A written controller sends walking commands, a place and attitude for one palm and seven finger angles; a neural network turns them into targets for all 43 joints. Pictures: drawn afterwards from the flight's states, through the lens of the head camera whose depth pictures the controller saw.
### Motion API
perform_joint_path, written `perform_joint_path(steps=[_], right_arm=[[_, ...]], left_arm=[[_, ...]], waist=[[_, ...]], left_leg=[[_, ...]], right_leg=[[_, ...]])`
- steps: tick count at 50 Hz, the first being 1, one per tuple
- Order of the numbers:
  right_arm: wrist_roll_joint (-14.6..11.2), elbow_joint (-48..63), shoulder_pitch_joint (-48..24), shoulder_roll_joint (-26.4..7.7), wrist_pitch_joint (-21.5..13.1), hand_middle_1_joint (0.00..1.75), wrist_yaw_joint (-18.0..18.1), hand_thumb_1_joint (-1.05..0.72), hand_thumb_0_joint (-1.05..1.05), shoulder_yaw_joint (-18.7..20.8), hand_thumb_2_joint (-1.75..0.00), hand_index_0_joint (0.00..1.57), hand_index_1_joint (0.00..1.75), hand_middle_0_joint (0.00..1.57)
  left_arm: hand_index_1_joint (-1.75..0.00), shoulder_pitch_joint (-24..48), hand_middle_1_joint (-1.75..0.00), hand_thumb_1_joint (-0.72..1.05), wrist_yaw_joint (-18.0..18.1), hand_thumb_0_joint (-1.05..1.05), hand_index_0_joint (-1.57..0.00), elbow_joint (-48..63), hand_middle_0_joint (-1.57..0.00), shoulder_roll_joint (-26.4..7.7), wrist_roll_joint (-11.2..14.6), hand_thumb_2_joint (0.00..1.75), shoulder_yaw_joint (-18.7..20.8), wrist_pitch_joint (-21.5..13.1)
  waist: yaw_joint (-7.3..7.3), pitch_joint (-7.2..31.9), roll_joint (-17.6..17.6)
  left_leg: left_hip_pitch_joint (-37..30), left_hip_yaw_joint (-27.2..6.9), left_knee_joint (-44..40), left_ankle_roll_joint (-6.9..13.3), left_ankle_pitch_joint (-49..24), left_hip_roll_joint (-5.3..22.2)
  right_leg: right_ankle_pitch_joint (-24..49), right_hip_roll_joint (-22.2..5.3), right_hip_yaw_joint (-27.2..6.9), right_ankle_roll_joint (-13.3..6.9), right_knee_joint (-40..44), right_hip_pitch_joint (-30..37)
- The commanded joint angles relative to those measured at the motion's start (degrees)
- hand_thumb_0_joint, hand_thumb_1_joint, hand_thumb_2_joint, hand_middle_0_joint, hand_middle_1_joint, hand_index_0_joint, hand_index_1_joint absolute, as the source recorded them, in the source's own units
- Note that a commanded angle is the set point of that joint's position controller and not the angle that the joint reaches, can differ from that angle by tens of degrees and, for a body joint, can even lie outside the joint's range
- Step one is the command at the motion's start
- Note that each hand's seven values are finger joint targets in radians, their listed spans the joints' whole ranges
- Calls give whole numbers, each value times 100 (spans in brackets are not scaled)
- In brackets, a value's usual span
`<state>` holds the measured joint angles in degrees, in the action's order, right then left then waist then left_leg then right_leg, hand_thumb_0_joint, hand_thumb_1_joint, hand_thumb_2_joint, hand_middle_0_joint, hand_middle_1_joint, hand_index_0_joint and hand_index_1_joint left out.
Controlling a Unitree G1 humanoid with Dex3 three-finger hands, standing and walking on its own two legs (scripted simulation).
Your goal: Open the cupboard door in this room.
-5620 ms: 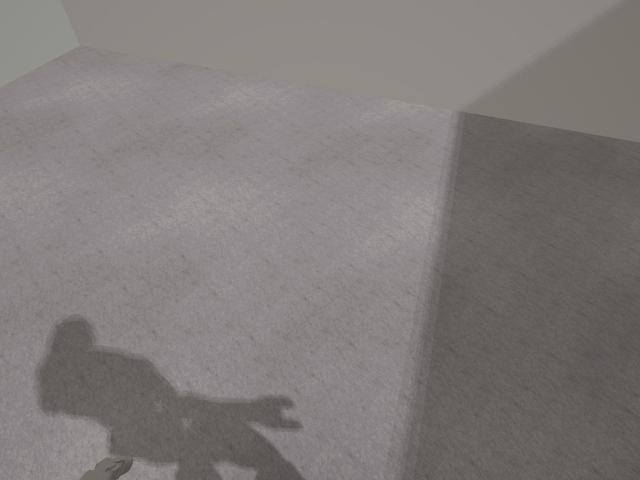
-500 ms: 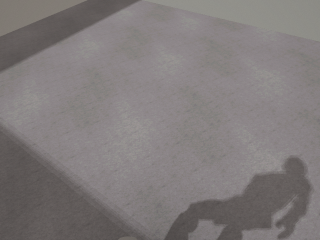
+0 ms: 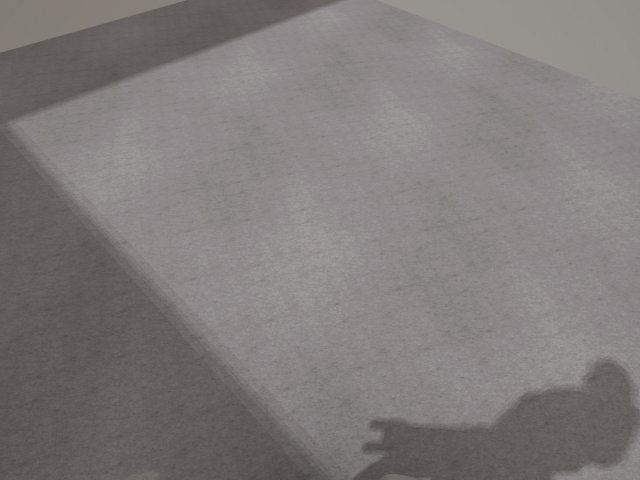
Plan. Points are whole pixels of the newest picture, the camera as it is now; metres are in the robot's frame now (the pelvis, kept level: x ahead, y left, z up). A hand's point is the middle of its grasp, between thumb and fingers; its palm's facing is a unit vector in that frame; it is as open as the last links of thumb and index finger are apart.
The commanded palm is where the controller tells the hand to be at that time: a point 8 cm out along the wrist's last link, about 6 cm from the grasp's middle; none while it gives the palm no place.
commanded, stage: turn or walk to find it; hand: left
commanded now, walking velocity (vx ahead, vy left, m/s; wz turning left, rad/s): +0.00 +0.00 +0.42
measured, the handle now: out of the picture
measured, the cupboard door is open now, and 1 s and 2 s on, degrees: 0 0 0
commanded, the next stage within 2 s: none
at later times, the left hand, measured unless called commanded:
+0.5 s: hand out of the picture -0.01 +0.14 -0.15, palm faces +0.27 -0.93 -0.26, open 7.3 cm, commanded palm none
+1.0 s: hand out of the picture -0.12 +0.22 -0.17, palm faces +0.48 -0.85 -0.22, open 7.3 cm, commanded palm none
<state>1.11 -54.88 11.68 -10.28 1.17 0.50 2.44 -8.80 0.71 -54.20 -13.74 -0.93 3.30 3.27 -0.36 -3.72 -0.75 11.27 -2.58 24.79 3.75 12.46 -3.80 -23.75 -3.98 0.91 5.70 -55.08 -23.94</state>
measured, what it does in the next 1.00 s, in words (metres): steps on the spot, turning left: right foot, then left foot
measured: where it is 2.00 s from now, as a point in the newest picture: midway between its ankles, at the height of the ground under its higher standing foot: outside the picture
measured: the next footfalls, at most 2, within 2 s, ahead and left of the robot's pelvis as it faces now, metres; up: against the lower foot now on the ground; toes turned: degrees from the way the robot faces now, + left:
right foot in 0.18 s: +0.03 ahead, -0.14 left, +0.00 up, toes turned +3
left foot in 0.70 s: -0.06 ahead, +0.09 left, +0.00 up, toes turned +24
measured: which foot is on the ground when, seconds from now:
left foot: down 0.00-0.18, up 0.20-0.68, down 0.70-1.00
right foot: up 0.00-0.16, down 0.18-0.70, up 0.72-1.00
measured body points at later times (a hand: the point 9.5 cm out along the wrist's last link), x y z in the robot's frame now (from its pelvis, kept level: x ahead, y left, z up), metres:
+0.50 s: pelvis -0.03 -0.05 +0.00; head -0.01 -0.08 +0.45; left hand -0.02 +0.19 -0.13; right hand +0.04 -0.31 -0.17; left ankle -0.10 +0.10 -0.66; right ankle -0.01 -0.14 -0.74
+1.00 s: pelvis -0.09 +0.00 +0.00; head -0.08 +0.04 +0.45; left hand -0.15 +0.27 -0.15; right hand +0.10 -0.17 -0.13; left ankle -0.10 +0.07 -0.74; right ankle -0.03 -0.16 -0.66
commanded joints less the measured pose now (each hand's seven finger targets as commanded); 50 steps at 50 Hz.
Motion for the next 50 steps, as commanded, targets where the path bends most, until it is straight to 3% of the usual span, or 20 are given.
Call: perform_joint_path(steps=[1, 5, 7, 8, 9, 10, 11, 12, 13, 15, 22, 28, 30, 33, 34, 35, 36, 39, 42, 50], right_arm=[[48, 252, 413, -1236, -43, 30, 83, -90, 0, 321, -90, 20, 30, 20], [52, 301, 269, -1235, -12, 30, 54, -90, 0, 339, -90, 20, 30, 20], [7, 326, 175, -1185, -1, 30, 34, -90, 0, 342, -90, 20, 30, 20], [-35, 333, 237, -1008, -8, 30, 8, -90, 0, 328, -90, 20, 30, 20], [-86, 408, 304, -670, -18, 30, -31, -90, 0, 272, -90, 20, 30, 20], [-30, 513, 187, -768, 20, 30, -8, -90, 0, 322, -90, 20, 30, 20], [27, 385, 238, -922, 125, 30, -26, -90, 0, 379, -90, 20, 30, 20], [50, 259, 383, -914, 207, 30, -64, -90, 0, 390, -90, 20, 30, 20], [52, 132, 487, -858, 245, 30, -93, -90, 0, 403, -90, 20, 30, 20], [49, -9, 712, -744, 255, 30, -132, -90, 0, 368, -90, 20, 30, 20], [26, 71, 212, -730, 262, 30, -116, -90, 0, 303, -90, 20, 30, 20], [-43, 203, -244, -602, 175, 30, -114, -90, 0, 182, -90, 20, 30, 20], [-76, 231, -247, -592, 124, 30, -100, -90, 0, 155, -90, 20, 30, 20], [-65, 149, 176, -699, 40, 30, -87, -90, 0, 163, -90, 20, 30, 20], [-53, 107, 364, -941, -14, 30, -100, -90, 0, 214, -90, 20, 30, 20], [0, 144, 490, -1503, -59, 30, -72, -90, 0, 343, -90, 20, 30, 20], [-10, 97, 662, -1784, -2, 30, -34, -90, 0, 393, -90, 20, 30, 20], [4, 217, 4, -1344, -20, 30, 80, -90, 0, 257, -90, 20, 30, 20], [-23, 316, -163, -1253, -82, 30, 85, -90, 0, 205, -90, 20, 30, 20], [-12, 294, 249, -1188, -87, 30, 66, -90, 0, 274, -90, 20, 30, 20]], left_arm=[[-30, 333, -30, 90, 69, 0, -20, 567, -20, -337, 36, 90, 75, -138], [-30, 36, -30, 90, 89, 0, -20, 548, -20, -321, 73, 90, 67, -186], [-30, -304, -30, 90, 105, 0, -20, 465, -20, -380, 75, 90, 89, -238], [-30, -437, -30, 90, 130, 0, -20, 445, -20, -575, 49, 90, 129, -296], [-30, -590, -30, 90, 179, 0, -20, 442, -20, -1056, -37, 90, 229, -351], [-30, -594, -30, 90, 170, 0, -20, 512, -20, -1247, -36, 90, 231, -332], [-30, -316, -30, 90, 182, 0, -20, 597, -20, -1059, 6, 90, 208, -310], [-30, 61, -30, 90, 185, 0, -20, 693, -20, -864, 14, 90, 195, -327], [-30, 274, -30, 90, 159, 0, -20, 732, -20, -764, 21, 90, 144, -323], [-30, 337, -30, 90, 136, 0, -20, 728, -20, -510, 30, 90, 67, -370], [-30, -538, -30, 90, 148, 0, -20, 393, -20, -627, -16, 90, 113, -422], [-30, -819, -30, 90, 125, 0, -20, 203, -20, -890, -86, 90, 193, -363], [-30, -850, -30, 90, 116, 0, -20, 144, -20, -975, -97, 90, 223, -341], [-30, -641, -30, 90, 98, 0, -20, 111, -20, -980, -38, 90, 238, -294], [-30, -649, -30, 90, 85, 0, -20, 149, -20, -818, 13, 90, 203, -252], [-30, -685, -30, 90, 55, 0, -20, 342, -20, -443, 51, 90, 132, -215], [-30, -391, -30, 90, 75, 0, -20, 478, -20, -376, -7, 90, 47, -151], [-30, -138, -30, 90, 46, 0, -20, 287, -20, -553, -23, 90, 130, -63], [-30, -456, -30, 90, -3, 0, -20, 111, -20, -516, -24, 90, 128, -99], [-30, -83, -30, 90, 42, 0, -20, 326, -20, -488, -16, 90, 136, -106]], waist=[[-225, 454, 787], [-54, 589, 828], [127, 775, 698], [182, 846, 222], [248, 929, -1172], [297, 702, -1484], [173, 503, -899], [-15, 265, -1099], [-132, 37, -794], [-239, -56, -646], [110, 117, -759], [301, 336, -1023], [314, 497, -1121], [-20, 695, -865], [-130, 838, -87], [-212, 771, 1637], [-329, 719, 1675], [-128, 153, 1249], [28, 330, 815], [-129, 454, 751]], left_leg=[[-556, -1817, -477, 688, -2618, 1694], [-32, -1965, -301, 577, -2476, 1485], [402, -1859, -26, 321, -1880, 1208], [1044, -1627, 311, 41, -1081, 935], [2072, -756, 1355, -343, 590, 243], [2205, -216, 2598, -522, 2039, -88], [2009, -426, 3506, -514, 1817, 148], [1994, -471, 3936, -532, 1503, 253], [1968, -329, 4306, -578, 1176, 292], [1991, -152, 4515, -674, 697, 382], [2072, 33, 3975, -871, 871, 629], [1395, 503, 2318, -787, 1404, 583], [1061, 638, 1763, -719, 1429, 537], [24, 737, 262, -611, 209, 519], [-752, 330, -357, -499, -519, 829], [-1327, -1512, -624, 74, -2093, 2247], [-982, -1762, -617, 601, -3095, 2780], [-203, -1209, -754, 442, -2085, 2100], [-486, -838, -700, 366, -2315, 1694], [-636, -1397, -778, 533, -1868, 1667]], right_leg=[[-231, 53, -87, -94, 576, -205], [149, 257, -17, -209, 1680, 674], [1012, 232, 33, -247, 2854, 1531], [1391, -146, -286, -324, 3465, 2325], [1471, -1446, -1602, -750, 3842, 3030], [1911, -2375, -2248, -1379, 4004, 2282], [1218, -2206, -1832, -1540, 4134, 1556], [617, -1838, -1543, -1383, 4312, 1110], [476, -1556, -1173, -1219, 4303, 890], [1259, -1172, -432, -1020, 4101, 994], [2250, -1476, -229, -1285, 3831, 1732], [3184, -1618, 17, -1431, 3414, 1940], [3482, -1685, 66, -1423, 3184, 1990], [3006, -1539, 509, -988, 2545, 1522], [2296, -1266, 764, -691, 1788, 920], [-230, -486, 1038, -226, 660, -579], [-1365, -289, 554, -181, -154, -716], [-378, -360, 40, -197, -865, -737], [206, -248, 40, -106, -1011, -726], [214, -168, -101, 8, -457, -676]])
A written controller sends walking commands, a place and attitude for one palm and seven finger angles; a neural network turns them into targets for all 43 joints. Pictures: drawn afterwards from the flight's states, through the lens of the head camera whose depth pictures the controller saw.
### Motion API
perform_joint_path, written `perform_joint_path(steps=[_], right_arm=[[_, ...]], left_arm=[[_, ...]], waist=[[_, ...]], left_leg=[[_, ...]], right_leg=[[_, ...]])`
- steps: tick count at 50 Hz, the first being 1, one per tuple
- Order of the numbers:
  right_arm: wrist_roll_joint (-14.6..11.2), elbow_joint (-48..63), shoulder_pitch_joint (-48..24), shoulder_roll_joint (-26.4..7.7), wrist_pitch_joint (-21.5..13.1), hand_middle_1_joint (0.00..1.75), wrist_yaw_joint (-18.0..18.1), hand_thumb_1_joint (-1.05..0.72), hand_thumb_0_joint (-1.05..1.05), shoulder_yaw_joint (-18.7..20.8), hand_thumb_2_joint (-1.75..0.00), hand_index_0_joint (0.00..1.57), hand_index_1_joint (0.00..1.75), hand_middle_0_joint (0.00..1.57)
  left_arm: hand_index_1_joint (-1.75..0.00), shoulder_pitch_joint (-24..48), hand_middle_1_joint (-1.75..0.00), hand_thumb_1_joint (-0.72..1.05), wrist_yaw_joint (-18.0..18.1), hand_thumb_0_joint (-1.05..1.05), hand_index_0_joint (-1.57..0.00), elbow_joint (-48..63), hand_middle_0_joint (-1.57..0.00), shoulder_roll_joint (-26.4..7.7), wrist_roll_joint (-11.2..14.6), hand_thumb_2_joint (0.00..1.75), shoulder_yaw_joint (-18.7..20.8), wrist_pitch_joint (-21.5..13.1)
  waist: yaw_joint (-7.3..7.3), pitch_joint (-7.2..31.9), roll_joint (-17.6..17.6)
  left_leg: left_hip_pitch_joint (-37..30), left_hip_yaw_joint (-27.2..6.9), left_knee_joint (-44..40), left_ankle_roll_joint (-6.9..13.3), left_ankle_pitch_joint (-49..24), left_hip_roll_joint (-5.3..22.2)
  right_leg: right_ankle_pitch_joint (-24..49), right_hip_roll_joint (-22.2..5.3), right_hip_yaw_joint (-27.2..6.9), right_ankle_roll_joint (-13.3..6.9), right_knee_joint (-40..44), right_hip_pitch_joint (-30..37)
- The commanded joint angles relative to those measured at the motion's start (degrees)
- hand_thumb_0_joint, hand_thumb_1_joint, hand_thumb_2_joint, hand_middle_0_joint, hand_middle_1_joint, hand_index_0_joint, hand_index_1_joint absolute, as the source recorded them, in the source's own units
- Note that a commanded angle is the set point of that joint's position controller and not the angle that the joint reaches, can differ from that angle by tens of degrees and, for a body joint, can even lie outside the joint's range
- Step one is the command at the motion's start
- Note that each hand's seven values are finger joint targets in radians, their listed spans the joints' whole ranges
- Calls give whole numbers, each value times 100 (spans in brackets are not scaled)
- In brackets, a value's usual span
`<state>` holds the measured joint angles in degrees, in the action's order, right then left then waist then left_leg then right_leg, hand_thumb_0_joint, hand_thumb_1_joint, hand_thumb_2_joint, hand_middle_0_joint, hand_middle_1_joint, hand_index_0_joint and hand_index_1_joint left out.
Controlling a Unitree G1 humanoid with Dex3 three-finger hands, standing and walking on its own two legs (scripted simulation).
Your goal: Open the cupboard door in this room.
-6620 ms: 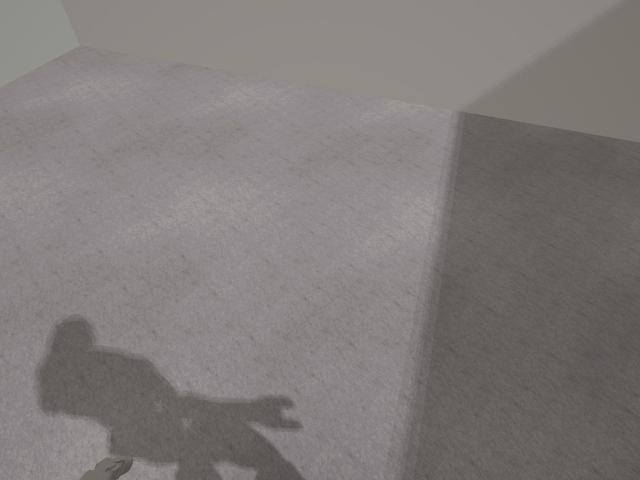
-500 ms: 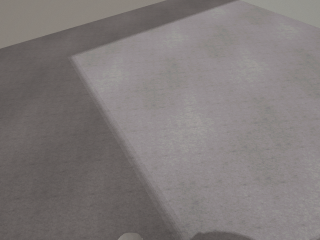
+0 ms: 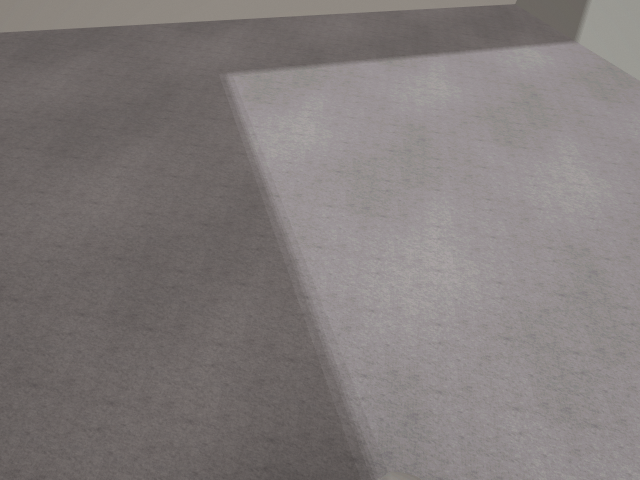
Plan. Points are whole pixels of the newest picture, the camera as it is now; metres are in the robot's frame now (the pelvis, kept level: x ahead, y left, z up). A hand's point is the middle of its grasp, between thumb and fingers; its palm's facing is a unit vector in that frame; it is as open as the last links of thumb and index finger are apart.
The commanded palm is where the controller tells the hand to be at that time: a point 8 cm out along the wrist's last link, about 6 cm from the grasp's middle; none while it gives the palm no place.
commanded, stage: turn or walk to find it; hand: left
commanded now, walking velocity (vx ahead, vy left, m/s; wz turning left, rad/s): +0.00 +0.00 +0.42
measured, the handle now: out of the picture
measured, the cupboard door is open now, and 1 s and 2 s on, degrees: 0 0 0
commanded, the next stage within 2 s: none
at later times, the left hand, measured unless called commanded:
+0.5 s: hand out of the picture +0.01 +0.14 -0.14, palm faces +0.23 -0.93 -0.28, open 7.3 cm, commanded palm none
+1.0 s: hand out of the picture -0.18 +0.19 -0.18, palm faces +0.49 -0.84 -0.23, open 7.3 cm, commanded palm none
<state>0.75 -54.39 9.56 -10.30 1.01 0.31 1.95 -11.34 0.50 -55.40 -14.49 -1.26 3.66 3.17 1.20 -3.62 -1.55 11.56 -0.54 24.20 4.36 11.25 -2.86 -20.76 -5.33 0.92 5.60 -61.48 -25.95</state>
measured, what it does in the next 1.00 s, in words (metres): walks backwards, turning left: right foot, then left foot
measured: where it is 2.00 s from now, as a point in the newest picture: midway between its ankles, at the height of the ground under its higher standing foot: outside the picture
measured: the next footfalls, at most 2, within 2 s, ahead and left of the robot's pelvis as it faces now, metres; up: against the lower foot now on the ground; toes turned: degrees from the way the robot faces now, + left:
right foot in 0.30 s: +0.02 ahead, -0.15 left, +0.00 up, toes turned +6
left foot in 0.82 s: -0.10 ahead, +0.08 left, +0.00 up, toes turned +27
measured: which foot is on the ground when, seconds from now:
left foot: down 0.00-0.30, up 0.32-0.80, down 0.82-1.00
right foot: up 0.00-0.28, down 0.30-0.82, up 0.84-1.00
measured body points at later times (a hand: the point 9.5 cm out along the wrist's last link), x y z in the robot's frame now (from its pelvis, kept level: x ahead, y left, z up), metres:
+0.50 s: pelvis -0.05 -0.07 +0.00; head -0.03 -0.11 +0.45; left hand -0.01 +0.18 -0.12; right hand +0.01 -0.32 -0.17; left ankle -0.09 +0.08 -0.65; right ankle -0.02 -0.15 -0.74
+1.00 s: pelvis -0.10 -0.02 +0.00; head -0.09 +0.02 +0.44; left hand -0.20 +0.23 -0.16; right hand +0.11 -0.19 -0.13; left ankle -0.14 +0.06 -0.74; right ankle -0.05 -0.16 -0.67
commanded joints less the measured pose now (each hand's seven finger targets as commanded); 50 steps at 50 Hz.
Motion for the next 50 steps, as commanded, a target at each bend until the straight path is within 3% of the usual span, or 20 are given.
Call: perform_joint_path(steps=[1, 8, 13, 14, 15, 16, 17, 18, 19, 20, 22, 28, 35, 37, 39, 40, 41, 42, 46, 50], right_arm=[[35, 235, 488, -1208, -67, 30, 85, -90, 0, 331, -90, 20, 30, 20], [85, 222, 643, -1228, -1, 30, 73, -90, 0, 389, -90, 20, 30, 20], [42, 272, 464, -1140, 41, 30, 28, -90, 0, 415, -90, 20, 30, 20], [3, 281, 467, -961, 47, 30, -5, -90, 0, 402, -90, 20, 30, 20], [-37, 380, 536, -622, 36, 30, -27, -90, 0, 347, -90, 20, 30, 20], [32, 457, 427, -769, 66, 30, -1, -90, 0, 397, -90, 20, 30, 20], [79, 366, 454, -918, 144, 30, -28, -90, 0, 448, -90, 20, 30, 20], [93, 225, 630, -881, 238, 30, -56, -90, 0, 461, -90, 20, 30, 20], [91, 126, 745, -839, 271, 30, -83, -90, 0, 465, -90, 20, 30, 20], [96, 17, 885, -754, 296, 30, -109, -90, 0, 447, -90, 20, 30, 20], [83, -50, 1057, -687, 297, 30, -118, -90, 0, 424, -90, 20, 30, 20], [84, 46, 517, -742, 284, 30, -107, -90, 0, 381, -90, 20, 30, 20], [-25, 206, -70, -592, 152, 30, -82, -90, 0, 228, -90, 20, 30, 20], [-49, 170, 143, -608, 100, 30, -57, -90, 0, 212, -90, 20, 30, 20], [-42, 64, 499, -719, 39, 30, -67, -90, 0, 234, -90, 20, 30, 20], [-10, 53, 666, -1091, -28, 30, -59, -90, 0, 306, -90, 20, 30, 20], [26, 77, 775, -1638, -38, 30, -26, -90, 0, 430, -90, 20, 30, 20], [32, 24, 903, -1781, 32, 30, -3, -90, 0, 445, -90, 20, 30, 20], [39, 210, 35, -1269, -28, 30, 106, -90, 0, 263, -90, 20, 30, 20], [-1, 220, 197, -1246, -87, 30, 103, -90, 0, 269, -90, 20, 30, 20]], left_arm=[[-30, 242, -30, 90, 64, 0, -20, 493, -20, -380, 25, 90, 89, -100], [-30, 482, -30, 90, 92, 0, -20, 685, -20, -225, 69, 90, 36, -135], [-30, -171, -30, 90, 133, 0, -20, 543, -20, -293, 110, 90, 71, -212], [-30, -322, -30, 90, 155, 0, -20, 516, -20, -528, 77, 90, 112, -256], [-30, -432, -30, 90, 202, 0, -20, 533, -20, -979, -5, 90, 206, -306], [-30, -248, -30, 90, 203, 0, -20, 656, -20, -1138, 0, 90, 204, -275], [-30, 96, -30, 90, 217, 0, -20, 757, -20, -939, 30, 90, 184, -269], [-30, 469, -30, 90, 220, 0, -20, 822, -20, -786, 46, 90, 173, -295], [-30, 653, -30, 90, 209, 0, -20, 865, -20, -637, 60, 90, 116, -280], [-30, 748, -30, 90, 182, 0, -20, 856, -20, -520, 58, 90, 58, -311], [-30, 485, -30, 90, 158, 0, -20, 797, -20, -437, 63, 90, 33, -371], [-30, -214, -30, 90, 165, 0, -20, 532, -20, -530, 17, 90, 81, -386], [-30, -683, -30, 90, 134, 0, -20, 270, -20, -868, -71, 90, 182, -341], [-30, -569, -30, 90, 131, 0, -20, 223, -20, -938, -59, 90, 203, -323], [-30, -382, -30, 90, 115, 0, -20, 220, -20, -867, 9, 90, 193, -276], [-30, -459, -30, 90, 106, 0, -20, 313, -20, -646, 63, 90, 153, -230], [-30, -347, -30, 90, 66, 0, -20, 518, -20, -276, 70, 90, 46, -194], [-30, -10, -30, 90, 95, 0, -20, 584, -20, -363, 28, 90, 19, -115], [-30, -22, -30, 90, 20, 0, -20, 301, -20, -444, 15, 90, 88, -82], [-30, -134, -30, 90, 17, 0, -20, 246, -20, -440, 20, 90, 76, -105]], waist=[[-306, 465, 885], [-367, 616, 909], [-38, 871, 829], [41, 875, 313], [95, 837, -1021], [119, 537, -1333], [-38, 359, -854], [-238, 111, -967], [-370, -106, -588], [-456, -256, -483], [-409, -92, -590], [-67, 30, -745], [219, 465, -1026], [70, 647, -1054], [-198, 771, -637], [-312, 910, 348], [-395, 715, 1951], [-531, 653, 1477], [-187, 117, 1149], [-181, 411, 826]], left_leg=[[-697, -1691, -685, 527, -1756, 1593], [-373, -2323, -576, 619, -1515, 1517], [551, -2212, -224, 191, -923, 1016], [1237, -1894, 124, -95, -254, 722], [2360, -963, 1280, -468, 1060, 51], [2417, -465, 2592, -606, 2033, -211], [2169, -659, 3450, -578, 1845, 42], [2052, -661, 3916, -599, 1545, 159], [1977, -537, 4239, -622, 1299, 204], [1934, -405, 4490, -675, 971, 252], [2031, -288, 4667, -783, 667, 259], [2130, -196, 4077, -928, 884, 507], [1274, 330, 2002, -824, 1684, 441], [782, 459, 1285, -758, 1377, 387], [-292, 459, -49, -668, 62, 388], [-1098, -315, -526, -439, -612, 1050], [-1424, -1974, -617, 143, -2478, 2415], [-794, -1864, -580, 582, -2621, 2693], [-325, -1105, -617, 353, -2164, 1742], [-732, -1006, -556, 346, -2591, 1551]], right_leg=[[-190, -11, -103, 12, 365, -458], [-519, 286, -118, -159, 1498, 209], [651, 420, 16, -300, 3663, 1890], [821, 4, -339, -423, 4241, 2627], [338, -1356, -1758, -879, 4698, 3221], [637, -2236, -2290, -1413, 4886, 2283], [328, -2059, -1853, -1526, 4945, 1551], [-101, -1720, -1539, -1378, 5086, 1061], [5, -1465, -1266, -1228, 5020, 807], [335, -1208, -727, -1108, 4906, 731], [831, -997, -307, -1024, 4757, 1111], [1013, -1283, -338, -1228, 4632, 1781], [3028, -1524, -119, -1444, 3936, 2315], [3256, -1552, 25, -1345, 3627, 2220], [2658, -1304, 466, -887, 3008, 1610], [1580, -907, 794, -545, 2124, 760], [-1227, -210, 921, -132, 1031, -701], [-1539, -169, 405, -195, 376, -444], [-337, -156, 61, -149, -259, -550], [-35, -68, 41, -33, -212, -522]])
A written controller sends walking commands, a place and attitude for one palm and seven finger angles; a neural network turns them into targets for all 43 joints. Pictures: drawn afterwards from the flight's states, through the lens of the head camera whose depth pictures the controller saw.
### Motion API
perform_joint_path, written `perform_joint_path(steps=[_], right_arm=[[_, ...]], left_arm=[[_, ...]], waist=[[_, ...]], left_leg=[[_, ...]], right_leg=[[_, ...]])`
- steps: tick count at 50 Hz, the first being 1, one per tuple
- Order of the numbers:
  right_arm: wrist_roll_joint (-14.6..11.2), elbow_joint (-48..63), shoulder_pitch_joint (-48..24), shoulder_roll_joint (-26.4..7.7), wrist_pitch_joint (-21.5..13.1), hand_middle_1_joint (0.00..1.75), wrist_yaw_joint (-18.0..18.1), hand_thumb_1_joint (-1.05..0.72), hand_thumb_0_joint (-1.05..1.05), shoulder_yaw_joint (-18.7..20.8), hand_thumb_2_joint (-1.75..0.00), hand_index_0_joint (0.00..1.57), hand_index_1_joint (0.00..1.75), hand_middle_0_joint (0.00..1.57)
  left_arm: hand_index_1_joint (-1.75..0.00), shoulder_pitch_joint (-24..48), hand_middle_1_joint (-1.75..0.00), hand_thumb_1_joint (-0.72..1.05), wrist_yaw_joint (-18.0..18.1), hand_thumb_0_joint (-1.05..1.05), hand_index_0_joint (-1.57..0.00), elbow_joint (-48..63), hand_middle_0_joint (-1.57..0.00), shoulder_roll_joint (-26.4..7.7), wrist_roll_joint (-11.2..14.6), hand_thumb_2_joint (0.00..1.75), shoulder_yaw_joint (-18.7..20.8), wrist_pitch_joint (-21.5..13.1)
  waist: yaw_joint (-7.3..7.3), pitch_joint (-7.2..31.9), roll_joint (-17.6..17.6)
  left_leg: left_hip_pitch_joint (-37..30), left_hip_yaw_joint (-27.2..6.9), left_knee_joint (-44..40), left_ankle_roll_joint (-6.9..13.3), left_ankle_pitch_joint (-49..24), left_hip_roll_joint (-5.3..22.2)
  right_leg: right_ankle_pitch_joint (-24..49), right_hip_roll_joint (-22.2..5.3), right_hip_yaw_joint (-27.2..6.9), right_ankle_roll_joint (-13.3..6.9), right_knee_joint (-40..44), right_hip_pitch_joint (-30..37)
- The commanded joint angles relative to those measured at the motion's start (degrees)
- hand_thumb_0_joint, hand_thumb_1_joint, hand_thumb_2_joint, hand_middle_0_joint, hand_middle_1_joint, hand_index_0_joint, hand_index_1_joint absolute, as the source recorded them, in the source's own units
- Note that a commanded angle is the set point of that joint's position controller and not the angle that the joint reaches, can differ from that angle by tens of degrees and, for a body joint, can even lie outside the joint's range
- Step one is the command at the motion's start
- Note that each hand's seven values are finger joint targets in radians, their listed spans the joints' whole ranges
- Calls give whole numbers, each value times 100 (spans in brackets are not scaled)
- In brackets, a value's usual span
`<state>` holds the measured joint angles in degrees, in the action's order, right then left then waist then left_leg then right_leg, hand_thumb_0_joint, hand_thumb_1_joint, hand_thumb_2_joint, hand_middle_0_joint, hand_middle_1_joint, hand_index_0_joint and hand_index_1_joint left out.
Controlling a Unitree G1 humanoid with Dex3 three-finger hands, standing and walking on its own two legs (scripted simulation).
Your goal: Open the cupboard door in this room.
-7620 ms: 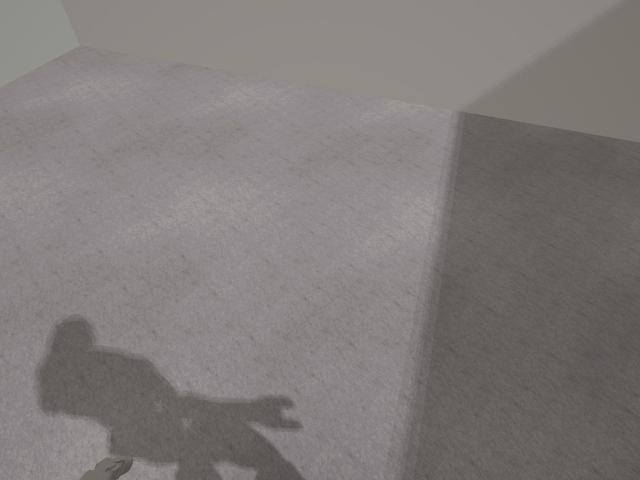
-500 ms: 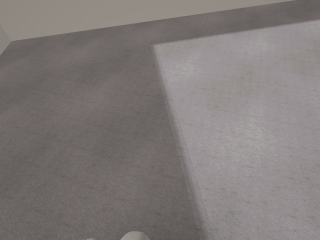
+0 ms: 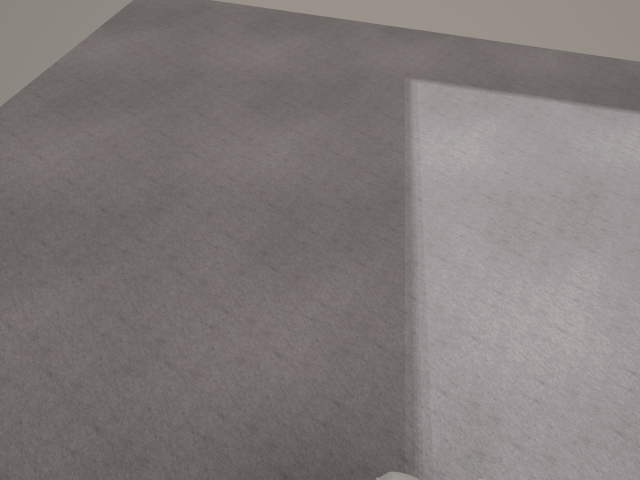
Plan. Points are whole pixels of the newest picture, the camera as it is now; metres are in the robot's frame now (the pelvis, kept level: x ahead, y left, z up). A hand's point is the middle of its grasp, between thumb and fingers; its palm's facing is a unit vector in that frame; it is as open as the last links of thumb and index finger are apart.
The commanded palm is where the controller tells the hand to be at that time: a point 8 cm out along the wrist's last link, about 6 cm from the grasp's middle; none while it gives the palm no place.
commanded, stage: turn or walk to find it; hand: left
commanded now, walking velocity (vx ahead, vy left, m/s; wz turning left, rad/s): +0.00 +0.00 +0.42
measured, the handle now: out of the picture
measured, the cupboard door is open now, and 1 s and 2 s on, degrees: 0 0 0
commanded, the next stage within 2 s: stand and wait in 1.90 s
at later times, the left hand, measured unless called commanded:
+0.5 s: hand out of the picture +0.04 +0.15 -0.14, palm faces +0.21 -0.94 -0.28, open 7.3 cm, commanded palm none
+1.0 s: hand out of the picture -0.15 +0.20 -0.18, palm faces +0.48 -0.84 -0.23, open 7.3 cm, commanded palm none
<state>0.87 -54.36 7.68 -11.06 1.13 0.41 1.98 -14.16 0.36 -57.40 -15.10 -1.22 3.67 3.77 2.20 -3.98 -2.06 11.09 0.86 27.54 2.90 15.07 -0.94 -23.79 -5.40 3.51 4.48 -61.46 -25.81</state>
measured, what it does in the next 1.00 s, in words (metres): steps on the spot, turning left: right foot, then left foot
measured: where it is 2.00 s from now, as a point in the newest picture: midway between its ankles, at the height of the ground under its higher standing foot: outside the picture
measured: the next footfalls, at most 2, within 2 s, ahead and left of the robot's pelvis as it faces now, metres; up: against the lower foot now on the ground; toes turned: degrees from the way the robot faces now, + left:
right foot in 0.34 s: +0.02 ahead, -0.14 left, +0.00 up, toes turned +6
left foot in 0.84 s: -0.08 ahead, +0.09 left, +0.00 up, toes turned +28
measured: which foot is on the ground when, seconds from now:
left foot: down 0.00-0.34, up 0.36-0.82, down 0.84-1.00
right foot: up 0.00-0.32, down 0.34-0.86, up 0.88-1.00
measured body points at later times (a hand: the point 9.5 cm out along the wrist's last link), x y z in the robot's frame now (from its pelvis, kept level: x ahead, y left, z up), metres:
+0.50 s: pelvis -0.03 -0.05 +0.00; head +0.00 -0.09 +0.45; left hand +0.02 +0.20 -0.12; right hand +0.03 -0.30 -0.17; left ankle -0.07 +0.09 -0.66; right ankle -0.02 -0.14 -0.74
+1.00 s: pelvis -0.07 -0.01 +0.00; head -0.06 +0.03 +0.44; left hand -0.17 +0.24 -0.16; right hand +0.14 -0.18 -0.13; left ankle -0.11 +0.07 -0.74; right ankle -0.03 -0.15 -0.67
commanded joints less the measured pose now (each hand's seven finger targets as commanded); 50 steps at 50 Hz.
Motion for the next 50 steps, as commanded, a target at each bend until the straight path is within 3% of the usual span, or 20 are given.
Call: perform_joint_path(steps=[1, 9, 13, 15, 16, 17, 18, 19, 20, 21, 24, 31, 37, 40, 41, 42, 43, 44, 45, 50], right_arm=[[-10, 212, 432, -1155, -95, 30, 91, -90, 0, 274, -90, 20, 30, 20], [59, 233, 659, -1179, -27, 30, 63, -90, 0, 354, -90, 20, 30, 20], [74, 270, 606, -1179, -2, 30, 48, -90, 0, 388, -90, 20, 30, 20], [31, 295, 530, -1128, 0, 30, 33, -90, 0, 397, -90, 20, 30, 20], [-11, 304, 544, -960, -7, 30, 9, -90, 0, 387, -90, 20, 30, 20], [-62, 374, 650, -591, -22, 30, -29, -90, 0, 327, -90, 20, 30, 20], [-10, 507, 454, -661, 13, 30, -7, -90, 0, 357, -90, 20, 30, 20], [41, 414, 527, -838, 107, 30, -13, -90, 0, 415, -90, 20, 30, 20], [67, 248, 656, -811, 203, 30, -42, -90, 0, 428, -90, 20, 30, 20], [72, 131, 752, -782, 239, 30, -76, -90, 0, 441, -90, 20, 30, 20], [59, -47, 1061, -661, 252, 30, -129, -90, 0, 415, -90, 20, 30, 20], [44, 39, 532, -624, 254, 30, -107, -90, 0, 334, -90, 20, 30, 20], [-40, 191, 103, -498, 118, 30, -91, -90, 0, 204, -90, 20, 30, 20], [-43, 103, 494, -565, 51, 30, -74, -90, 0, 202, -90, 20, 30, 20], [-29, 53, 689, -749, 2, 30, -87, -90, 0, 236, -90, 20, 30, 20], [16, 87, 818, -1278, -59, 30, -68, -90, 0, 348, -90, 20, 30, 20], [12, 57, 1024, -1693, -31, 30, -29, -90, 0, 439, -90, 20, 30, 20], [15, 13, 1095, -1661, 6, 30, -9, -90, 0, 423, -90, 20, 30, 20], [33, -2, 923, -1450, -39, 30, 59, -90, 0, 360, -90, 20, 30, 20], [-10, 206, 380, -1168, -109, 30, 96, -90, 0, 261, -90, 20, 30, 20]], left_arm=[[-30, 204, -30, 90, 46, 0, -20, 476, -20, -371, 21, 90, 70, -159], [-30, 732, -30, 90, 82, 0, -20, 812, -20, -237, 52, 90, 31, -176], [-30, 547, -30, 90, 100, 0, -20, 837, -20, -170, 89, 90, 25, -240], [-30, 169, -30, 90, 117, 0, -20, 763, -20, -231, 103, 90, 39, -307], [-30, -36, -30, 90, 141, 0, -20, 723, -20, -423, 78, 90, 77, -363], [-30, -161, -30, 90, 189, 0, -20, 707, -20, -891, -5, 90, 179, -416], [-30, -152, -30, 90, 191, 0, -20, 779, -20, -1120, -10, 90, 197, -401], [-30, 101, -30, 90, 214, 0, -20, 870, -20, -936, 32, 90, 173, -367], [-30, 498, -30, 90, 222, 0, -20, 955, -20, -751, 41, 90, 170, -384], [-30, 726, -30, 90, 194, 0, -20, 995, -20, -626, 51, 90, 119, -379], [-30, 736, -30, 90, 161, 0, -20, 966, -20, -363, 51, 90, 29, -440], [-30, -17, -30, 90, 172, 0, -20, 669, -20, -534, -6, 90, 93, -457], [-30, -289, -30, 90, 151, 0, -20, 485, -20, -817, -71, 90, 189, -396], [-30, -114, -30, 90, 127, 0, -20, 438, -20, -858, -18, 90, 198, -353], [-30, -68, -30, 90, 118, 0, -20, 464, -20, -773, 34, 90, 181, -313], [-30, -181, -30, 90, 100, 0, -20, 592, -20, -457, 77, 90, 138, -264], [-30, 73, -30, 90, 86, 0, -20, 777, -20, -176, 51, 90, 4, -224], [-30, 371, -30, 90, 104, 0, -20, 822, -20, -327, 18, 90, 7, -170], [-30, 437, -30, 90, 127, 0, -20, 718, -20, -266, 0, 90, 28, -123], [-30, 155, -30, 90, 23, 0, -20, 458, -20, -360, 25, 90, 77, -189]], waist=[[-294, 433, 890], [-457, 365, 963], [-347, 617, 1011], [-141, 873, 879], [-52, 997, 424], [-8, 1100, -943], [83, 774, -1393], [-58, 622, -756], [-218, 322, -936], [-339, 90, -630], [-453, 21, -550], [-123, 150, -736], [94, 505, -1003], [-199, 691, -754], [-347, 791, -321], [-412, 907, 1120], [-539, 805, 1992], [-606, 659, 1305], [-547, 561, 1670], [-265, 554, 903]], left_leg=[[-648, -1234, -909, 534, -2869, 1391], [-328, -2055, -880, 759, -2172, 1429], [-47, -2262, -618, 669, -2462, 1206], [322, -2161, -241, 431, -2245, 966], [896, -1908, 90, 139, -1472, 676], [2038, -1055, 1087, -270, 236, -11], [2299, -532, 2305, -452, 1798, -364], [2085, -762, 3167, -442, 1620, -133], [2068, -827, 3643, -447, 1315, -5], [2058, -690, 4014, -485, 987, 30], [2112, -465, 4314, -623, 371, 123], [2041, -232, 3492, -783, 716, 359], [1235, 260, 1594, -655, 1236, 280], [263, 445, 218, -558, 135, 193], [-412, 268, -484, -479, -632, 346], [-1160, -1229, -856, -49, -1687, 1461], [-1149, -2180, -915, 578, -3338, 2392], [-752, -1813, -822, 741, -3277, 2476], [-567, -1659, -903, 567, -3306, 2091], [-852, -961, -746, 437, -3541, 1410]], right_leg=[[260, -62, -247, 99, -142, -517], [-191, 141, -298, 33, 1070, -81], [54, 394, -209, -75, 2225, 723], [935, 372, -179, -101, 3487, 1604], [1398, 31, -443, -171, 4159, 2410], [1496, -1272, -1679, -582, 4454, 3261], [2077, -2220, -2431, -1208, 4578, 2525], [1730, -2178, -2052, -1408, 4651, 1862], [1014, -1811, -1716, -1271, 4836, 1376], [828, -1500, -1385, -1121, 4827, 1180], [1533, -1056, -498, -906, 4623, 1339], [2300, -1379, -359, -1152, 4404, 1951], [3581, -1557, -160, -1302, 3792, 2268], [3289, -1415, 228, -921, 3219, 1880], [2766, -1234, 484, -634, 2666, 1416], [930, -592, 753, -238, 1622, 206], [-1348, -143, 514, -13, 698, -595], [-1196, -220, 95, -98, 190, -396], [-931, -249, -154, -75, 54, -466], [159, -108, -182, 50, -427, -592]])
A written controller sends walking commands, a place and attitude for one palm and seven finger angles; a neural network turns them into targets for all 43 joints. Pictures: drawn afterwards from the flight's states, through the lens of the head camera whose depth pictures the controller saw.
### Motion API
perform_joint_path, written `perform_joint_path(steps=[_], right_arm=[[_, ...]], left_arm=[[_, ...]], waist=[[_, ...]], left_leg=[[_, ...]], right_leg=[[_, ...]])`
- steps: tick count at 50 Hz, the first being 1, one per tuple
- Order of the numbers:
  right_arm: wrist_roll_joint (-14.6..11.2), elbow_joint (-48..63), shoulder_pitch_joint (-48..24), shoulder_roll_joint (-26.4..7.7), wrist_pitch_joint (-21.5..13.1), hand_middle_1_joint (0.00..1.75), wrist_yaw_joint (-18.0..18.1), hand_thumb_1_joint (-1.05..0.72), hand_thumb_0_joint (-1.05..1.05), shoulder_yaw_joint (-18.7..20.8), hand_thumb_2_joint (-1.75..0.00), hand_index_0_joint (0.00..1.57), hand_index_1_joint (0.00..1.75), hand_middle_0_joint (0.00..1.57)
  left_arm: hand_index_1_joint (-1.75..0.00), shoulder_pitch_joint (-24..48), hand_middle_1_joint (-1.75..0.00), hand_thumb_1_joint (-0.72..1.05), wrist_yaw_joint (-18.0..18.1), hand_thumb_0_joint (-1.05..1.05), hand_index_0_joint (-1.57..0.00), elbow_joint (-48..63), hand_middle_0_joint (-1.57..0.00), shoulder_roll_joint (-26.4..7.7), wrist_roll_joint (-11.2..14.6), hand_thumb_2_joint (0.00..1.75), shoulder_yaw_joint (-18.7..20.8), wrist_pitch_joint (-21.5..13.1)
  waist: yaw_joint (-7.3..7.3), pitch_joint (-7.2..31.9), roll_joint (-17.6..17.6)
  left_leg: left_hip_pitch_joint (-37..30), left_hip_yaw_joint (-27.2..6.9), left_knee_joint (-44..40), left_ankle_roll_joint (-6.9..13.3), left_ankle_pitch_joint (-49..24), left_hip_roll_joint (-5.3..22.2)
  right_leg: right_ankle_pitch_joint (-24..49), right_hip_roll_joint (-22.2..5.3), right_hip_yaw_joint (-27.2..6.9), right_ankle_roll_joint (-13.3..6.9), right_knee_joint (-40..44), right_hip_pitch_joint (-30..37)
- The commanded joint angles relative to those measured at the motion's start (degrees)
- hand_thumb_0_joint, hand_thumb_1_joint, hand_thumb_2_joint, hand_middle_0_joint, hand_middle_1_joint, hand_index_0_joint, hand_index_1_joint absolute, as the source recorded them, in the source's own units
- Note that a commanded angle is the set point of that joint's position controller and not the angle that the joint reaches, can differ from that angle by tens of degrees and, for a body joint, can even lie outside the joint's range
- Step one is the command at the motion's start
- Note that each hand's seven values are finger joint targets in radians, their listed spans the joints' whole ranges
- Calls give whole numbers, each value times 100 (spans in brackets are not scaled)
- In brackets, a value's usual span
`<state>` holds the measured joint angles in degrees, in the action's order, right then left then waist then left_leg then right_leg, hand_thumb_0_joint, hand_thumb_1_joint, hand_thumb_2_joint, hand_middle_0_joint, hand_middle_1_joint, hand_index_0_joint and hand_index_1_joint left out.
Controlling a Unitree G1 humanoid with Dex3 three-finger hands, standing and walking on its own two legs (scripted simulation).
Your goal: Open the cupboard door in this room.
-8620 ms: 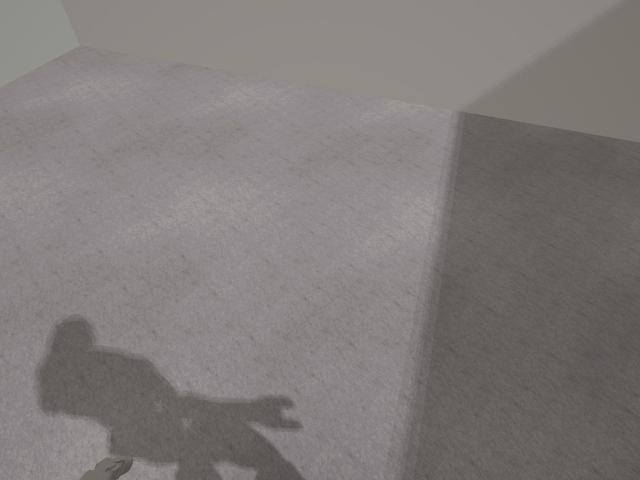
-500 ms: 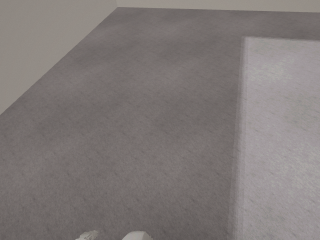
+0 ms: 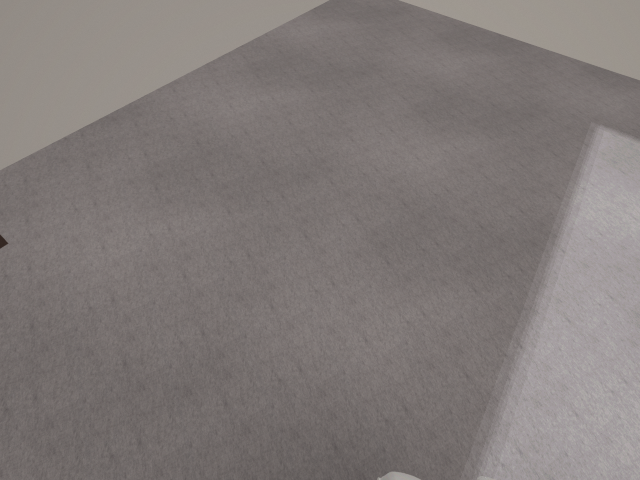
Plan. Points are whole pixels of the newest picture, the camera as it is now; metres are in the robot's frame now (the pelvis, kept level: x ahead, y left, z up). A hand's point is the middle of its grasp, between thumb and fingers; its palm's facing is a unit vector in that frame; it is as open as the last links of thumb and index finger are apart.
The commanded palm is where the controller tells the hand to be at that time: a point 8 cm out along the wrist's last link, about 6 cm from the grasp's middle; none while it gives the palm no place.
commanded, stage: turn or walk to find it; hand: left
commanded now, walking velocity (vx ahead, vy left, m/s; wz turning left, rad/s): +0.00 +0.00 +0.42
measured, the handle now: out of the picture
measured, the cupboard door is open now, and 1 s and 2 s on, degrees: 0 0 0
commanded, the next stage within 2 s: stand and wait in 0.90 s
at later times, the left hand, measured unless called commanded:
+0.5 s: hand out of the picture +0.04 +0.14 -0.14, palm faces +0.19 -0.94 -0.28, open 7.3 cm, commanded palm none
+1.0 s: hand out of the picture -0.17 +0.16 -0.19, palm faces +0.47 -0.85 -0.24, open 7.3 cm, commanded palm none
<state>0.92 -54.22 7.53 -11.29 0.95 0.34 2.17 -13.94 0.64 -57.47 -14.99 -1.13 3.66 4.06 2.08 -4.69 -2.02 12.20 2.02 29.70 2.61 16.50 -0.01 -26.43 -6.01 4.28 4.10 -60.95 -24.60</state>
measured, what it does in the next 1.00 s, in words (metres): steps on the spot, turning left: right foot, then left foot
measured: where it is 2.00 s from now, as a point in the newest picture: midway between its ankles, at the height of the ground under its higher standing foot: outside the picture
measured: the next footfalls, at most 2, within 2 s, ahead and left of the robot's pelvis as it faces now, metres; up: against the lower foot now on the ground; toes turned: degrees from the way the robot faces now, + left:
right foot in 0.38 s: +0.04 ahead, -0.14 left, +0.00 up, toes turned +5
left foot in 0.92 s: -0.10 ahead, +0.07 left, +0.00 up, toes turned +28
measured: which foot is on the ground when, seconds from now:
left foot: down 0.00-0.38, up 0.40-0.90, down 0.92-1.00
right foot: up 0.00-0.36, down 0.38-0.92, up 0.94-1.00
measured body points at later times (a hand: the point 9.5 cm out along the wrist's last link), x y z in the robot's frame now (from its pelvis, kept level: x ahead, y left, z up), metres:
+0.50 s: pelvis -0.03 -0.06 +0.00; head -0.01 -0.10 +0.45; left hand +0.03 +0.19 -0.12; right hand +0.02 -0.30 -0.18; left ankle -0.05 +0.08 -0.67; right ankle +0.00 -0.14 -0.74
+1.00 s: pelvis -0.09 -0.04 -0.01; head -0.08 -0.01 +0.44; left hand -0.20 +0.20 -0.17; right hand +0.11 -0.22 -0.14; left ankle -0.14 +0.05 -0.74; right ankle -0.02 -0.14 -0.71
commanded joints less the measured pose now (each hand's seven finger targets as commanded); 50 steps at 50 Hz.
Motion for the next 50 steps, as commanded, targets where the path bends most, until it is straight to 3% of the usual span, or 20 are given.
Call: perform_joint_path(steps=[1, 11, 15, 17, 18, 19, 20, 21, 22, 23, 26, 37, 41, 43, 45, 46, 47, 48, 49, 50], right_arm=[[-20, 194, 486, -1137, -100, 30, 99, -90, 0, 246, -90, 20, 30, 20], [50, 195, 728, -1113, -34, 30, 65, -90, 0, 340, -90, 20, 30, 20], [74, 252, 564, -1130, 14, 30, 46, -90, 0, 360, -90, 20, 30, 20], [32, 273, 470, -1107, 20, 30, 31, -90, 0, 376, -90, 20, 30, 20], [-9, 280, 524, -943, 12, 30, 12, -90, 0, 368, -90, 20, 30, 20], [-66, 332, 647, -580, 9, 30, -31, -90, 0, 320, -90, 20, 30, 20], [-22, 461, 527, -568, 35, 30, -11, -90, 0, 331, -90, 20, 30, 20], [31, 346, 556, -787, 127, 30, -21, -90, 0, 387, -90, 20, 30, 20], [56, 212, 719, -773, 210, 30, -52, -90, 0, 417, -90, 20, 30, 20], [62, 101, 776, -748, 256, 30, -81, -90, 0, 433, -90, 20, 30, 20], [66, -107, 1146, -597, 288, 30, -126, -90, 0, 391, -90, 20, 30, 20], [17, 61, 349, -514, 250, 30, -111, -90, 0, 270, -90, 20, 30, 20], [-45, 132, 297, -454, 147, 30, -94, -90, 0, 197, -90, 20, 30, 20], [-59, 88, 512, -475, 97, 30, -68, -90, 0, 190, -90, 20, 30, 20], [-45, -13, 941, -709, 4, 30, -77, -90, 0, 234, -90, 20, 30, 20], [17, 5, 984, -1242, -39, 30, -43, -90, 0, 339, -90, 20, 30, 20], [21, 1, 1004, -1539, 16, 30, 14, -90, 0, 379, -90, 20, 30, 20], [36, 11, 774, -1398, 28, 30, 45, -90, 0, 326, -90, 20, 30, 20], [39, 48, 423, -1190, -9, 30, 94, -90, 0, 262, -90, 20, 30, 20], [35, 87, 180, -1057, -13, 30, 125, -90, 0, 211, -90, 20, 30, 20]], left_arm=[[-30, 180, -30, 90, 3, 0, -20, 476, -20, -379, 16, 90, 81, -214], [-30, 717, -30, 90, 62, 0, -20, 819, -20, -244, 46, 90, 42, -199], [-30, 482, -30, 90, 68, 0, -20, 823, -20, -176, 88, 90, 17, -264], [-30, 82, -30, 90, 78, 0, -20, 732, -20, -216, 93, 90, 47, -329], [-30, -105, -30, 90, 98, 0, -20, 686, -20, -381, 66, 90, 77, -386], [-30, -254, -30, 90, 151, 0, -20, 693, -20, -885, -22, 90, 166, -457], [-30, -241, -30, 90, 157, 0, -20, 757, -20, -1141, -25, 90, 201, -445], [-30, -22, -30, 90, 169, 0, -20, 854, -20, -962, 24, 90, 169, -424], [-30, 427, -30, 90, 179, 0, -20, 939, -20, -762, 35, 90, 175, -443], [-30, 658, -30, 90, 154, 0, -20, 999, -20, -662, 41, 90, 127, -423], [-30, 728, -30, 90, 136, 0, -20, 985, -20, -385, 44, 90, 32, -477], [-30, -258, -30, 90, 145, 0, -20, 533, -20, -667, -56, 90, 143, -450], [-30, -299, -30, 90, 123, 0, -20, 443, -20, -824, -83, 90, 194, -413], [-30, -219, -30, 90, 112, 0, -20, 380, -20, -850, -63, 90, 199, -396], [-30, -93, -30, 90, 98, 0, -20, 411, -20, -679, 28, 90, 174, -334], [-30, -121, -30, 90, 72, 0, -20, 572, -20, -301, 79, 90, 96, -290], [-30, 199, -30, 90, 73, 0, -20, 695, -20, -172, 23, 90, -15, -219], [-30, 265, -30, 90, 75, 0, -20, 613, -20, -284, 6, 90, 9, -162], [-30, 212, -30, 90, 75, 0, -20, 467, -20, -219, -9, 90, 24, -118], [-30, 190, -30, 90, 44, 0, -20, 356, -20, -281, -24, 90, 46, -119]], waist=[[-275, 623, 875], [-435, 482, 945], [-307, 598, 1024], [-94, 777, 879], [-29, 915, 412], [28, 1060, -933], [72, 839, -1539], [-14, 695, -854], [-214, 402, -1110], [-319, 124, -722], [-458, 53, -602], [53, 335, -718], [91, 647, -950], [-82, 789, -890], [-392, 951, -8], [-435, 777, 1700], [-526, 549, 1895], [-459, 405, 1300], [-317, 310, 1576], [-253, 10, 1378]], left_leg=[[-982, -1089, -982, 445, -3750, 1290], [-604, -1961, -1092, 776, -2548, 1407], [-63, -2172, -842, 700, -2519, 1224], [362, -2058, -505, 468, -2153, 972], [798, -1860, -161, 187, -1528, 656], [1814, -1113, 892, -220, 74, -10], [2151, -587, 2127, -424, 1695, -424], [1916, -852, 3042, -402, 1490, -177], [1912, -937, 3498, -403, 1165, -60], [1874, -796, 3888, -436, 845, -28], [1869, -561, 4176, -583, 185, 71], [1488, -133, 2362, -688, 926, 302], [1000, 142, 1275, -568, 1133, 215], [476, 260, 515, -515, 684, 165], [-753, -57, -885, -382, -587, 395], [-1249, -1829, -1366, 84, -1357, 1723], [-736, -2209, -1485, 582, -2213, 2316], [-252, -1895, -1537, 700, -1614, 2250], [37, -1627, -1647, 560, -1176, 1893], [124, -1419, -1619, 478, -1101, 1661]], right_leg=[[497, -38, -275, 116, -475, -694], [131, 106, -375, 116, 734, -363], [245, 347, -280, -13, 2115, 598], [1179, 387, -183, -43, 3260, 1464], [1662, 129, -378, -97, 4001, 2156], [1749, -1141, -1629, -473, 4444, 2973], [2338, -2164, -2453, -1103, 4537, 2391], [1768, -2077, -2133, -1321, 4650, 1635], [941, -1766, -1841, -1208, 4885, 1120], [587, -1501, -1545, -1061, 4922, 817], [1244, -1053, -611, -827, 4742, 931], [2030, -1497, -454, -1196, 4431, 1783], [2758, -1575, -343, -1280, 4042, 1984], [2970, -1563, -162, -1124, 3696, 1818], [2220, -1188, 408, -583, 2681, 957], [315, -377, 697, -138, 1549, -498], [-829, -103, 291, -45, 798, -702], [-603, -176, -87, -120, 423, -435], [-280, -186, -274, -97, 268, -379], [39, -105, -291, -92, 46, -464]])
